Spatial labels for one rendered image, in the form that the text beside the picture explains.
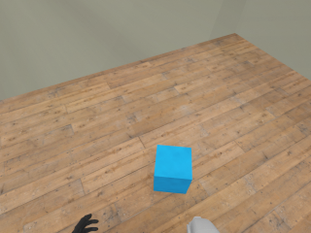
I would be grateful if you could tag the carton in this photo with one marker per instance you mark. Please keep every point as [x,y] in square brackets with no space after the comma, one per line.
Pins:
[173,169]

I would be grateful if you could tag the left robot hand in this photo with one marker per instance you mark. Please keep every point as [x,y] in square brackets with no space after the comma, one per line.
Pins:
[85,221]

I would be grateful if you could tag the right robot thigh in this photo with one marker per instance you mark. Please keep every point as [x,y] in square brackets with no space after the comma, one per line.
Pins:
[201,225]

